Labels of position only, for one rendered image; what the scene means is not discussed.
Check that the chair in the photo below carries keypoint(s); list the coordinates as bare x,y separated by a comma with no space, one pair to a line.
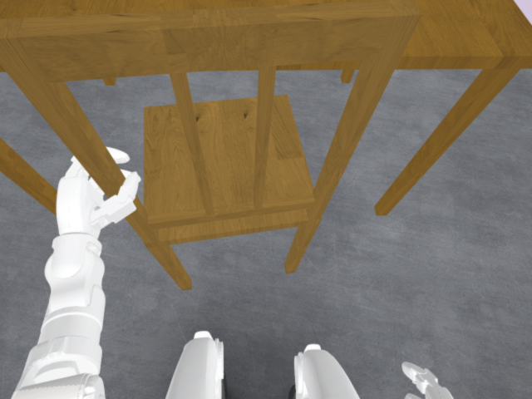
212,169

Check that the robot left hand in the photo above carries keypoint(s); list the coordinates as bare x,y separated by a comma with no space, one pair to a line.
77,198

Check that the table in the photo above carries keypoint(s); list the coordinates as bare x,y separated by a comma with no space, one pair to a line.
493,35

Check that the left robot forearm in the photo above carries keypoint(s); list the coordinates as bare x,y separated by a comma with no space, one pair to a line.
70,335

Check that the left robot thigh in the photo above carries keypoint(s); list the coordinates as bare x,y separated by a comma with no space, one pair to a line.
201,365

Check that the robot right hand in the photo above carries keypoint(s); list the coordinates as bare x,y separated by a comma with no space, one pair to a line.
425,381

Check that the left robot upper arm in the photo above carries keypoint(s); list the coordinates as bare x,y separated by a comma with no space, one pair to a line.
81,386

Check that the robot thigh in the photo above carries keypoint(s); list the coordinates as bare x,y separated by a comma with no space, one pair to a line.
201,365
320,376

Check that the right robot thigh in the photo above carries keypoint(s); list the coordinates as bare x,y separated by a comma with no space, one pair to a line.
320,376

